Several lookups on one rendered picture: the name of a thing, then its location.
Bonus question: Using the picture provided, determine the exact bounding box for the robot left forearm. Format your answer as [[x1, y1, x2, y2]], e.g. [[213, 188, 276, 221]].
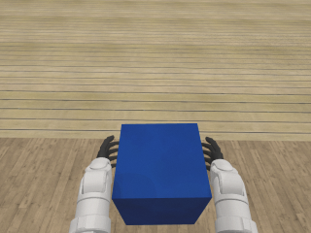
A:
[[68, 157, 113, 233]]

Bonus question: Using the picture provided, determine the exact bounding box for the carton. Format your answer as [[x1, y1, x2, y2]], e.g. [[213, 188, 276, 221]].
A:
[[112, 123, 212, 225]]

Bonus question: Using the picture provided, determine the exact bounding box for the robot right hand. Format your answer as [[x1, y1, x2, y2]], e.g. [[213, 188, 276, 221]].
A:
[[201, 137, 224, 171]]

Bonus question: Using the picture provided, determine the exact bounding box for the robot left hand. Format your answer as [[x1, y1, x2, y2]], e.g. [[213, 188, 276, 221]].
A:
[[96, 135, 120, 168]]

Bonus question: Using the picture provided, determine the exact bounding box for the robot right forearm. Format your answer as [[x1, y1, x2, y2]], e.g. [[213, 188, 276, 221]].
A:
[[210, 159, 259, 233]]

